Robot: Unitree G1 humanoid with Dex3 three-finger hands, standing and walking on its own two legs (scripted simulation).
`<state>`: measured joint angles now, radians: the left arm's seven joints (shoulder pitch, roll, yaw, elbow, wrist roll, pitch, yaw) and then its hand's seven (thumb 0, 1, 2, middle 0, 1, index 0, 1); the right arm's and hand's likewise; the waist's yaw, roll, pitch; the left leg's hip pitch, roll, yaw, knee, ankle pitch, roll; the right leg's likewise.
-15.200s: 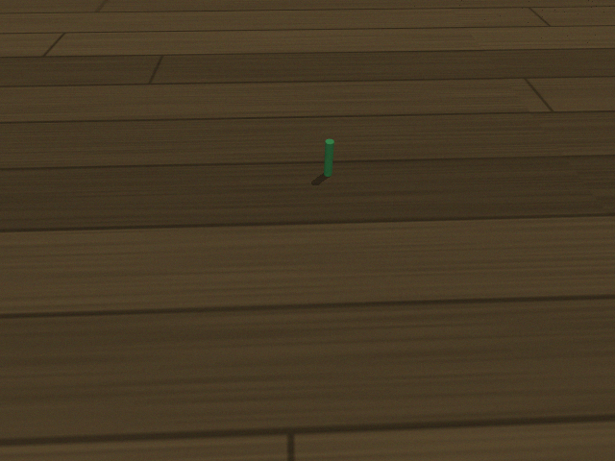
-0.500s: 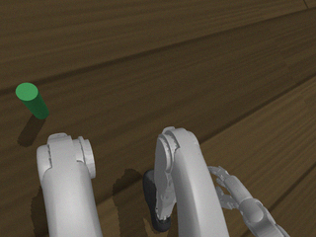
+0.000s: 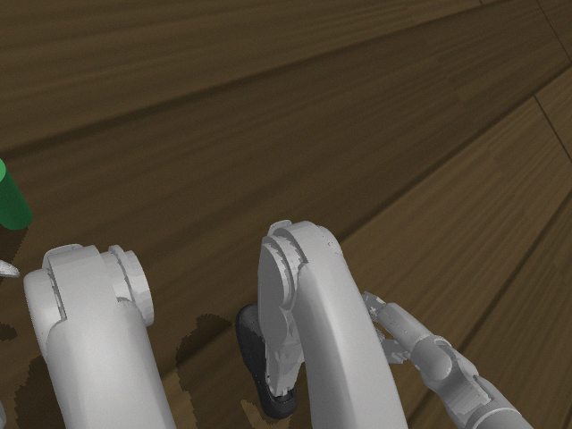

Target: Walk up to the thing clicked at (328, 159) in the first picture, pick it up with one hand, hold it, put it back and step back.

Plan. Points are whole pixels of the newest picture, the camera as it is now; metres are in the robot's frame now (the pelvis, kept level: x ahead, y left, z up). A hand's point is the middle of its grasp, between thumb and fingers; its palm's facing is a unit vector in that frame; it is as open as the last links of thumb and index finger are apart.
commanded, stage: close in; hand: left
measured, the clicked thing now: (1, 197) +0.42 +0.28 -0.18
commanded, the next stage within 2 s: rest palm in 0.38 s
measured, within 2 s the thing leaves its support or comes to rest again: leaves its support in 1.58 s
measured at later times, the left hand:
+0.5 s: hand out of the picture +0.40 +0.28 -0.15, palm faces +0.20 -0.98 +0.01, open 16.8 cm
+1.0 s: hand (4, 192) +0.42 +0.27 -0.16, palm faces +0.22 -0.98 +0.01, open 8.5 cm
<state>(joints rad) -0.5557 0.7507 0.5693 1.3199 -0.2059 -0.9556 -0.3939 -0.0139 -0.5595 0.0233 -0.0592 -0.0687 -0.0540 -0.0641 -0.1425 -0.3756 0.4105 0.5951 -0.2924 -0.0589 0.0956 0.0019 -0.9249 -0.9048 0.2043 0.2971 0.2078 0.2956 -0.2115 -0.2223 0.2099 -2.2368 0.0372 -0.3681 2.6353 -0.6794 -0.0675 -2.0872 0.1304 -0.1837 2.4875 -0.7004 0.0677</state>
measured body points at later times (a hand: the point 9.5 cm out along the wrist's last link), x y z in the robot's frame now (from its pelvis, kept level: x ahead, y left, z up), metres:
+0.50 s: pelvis -0.01 +0.01 +0.00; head +0.20 +0.19 +0.35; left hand +0.39 +0.33 -0.15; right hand +0.17 -0.23 -0.03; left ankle +0.08 +0.14 -0.25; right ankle +0.12 -0.12 -0.24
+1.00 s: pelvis -0.01 +0.01 +0.00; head +0.22 +0.20 +0.34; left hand +0.40 +0.32 -0.16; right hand +0.17 -0.23 -0.03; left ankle +0.08 +0.14 -0.25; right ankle +0.12 -0.12 -0.24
